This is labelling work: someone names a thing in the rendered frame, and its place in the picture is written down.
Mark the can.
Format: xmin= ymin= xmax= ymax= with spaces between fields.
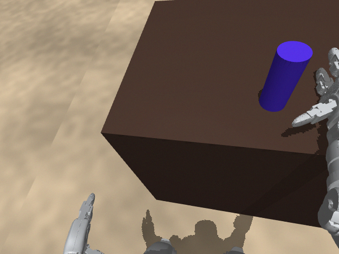
xmin=259 ymin=41 xmax=313 ymax=112

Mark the left robot hand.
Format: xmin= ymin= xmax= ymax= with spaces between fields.
xmin=63 ymin=193 xmax=104 ymax=254

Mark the right robot hand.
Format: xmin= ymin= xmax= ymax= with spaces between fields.
xmin=292 ymin=48 xmax=339 ymax=127

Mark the right robot arm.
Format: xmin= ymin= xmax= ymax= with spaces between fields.
xmin=318 ymin=111 xmax=339 ymax=248

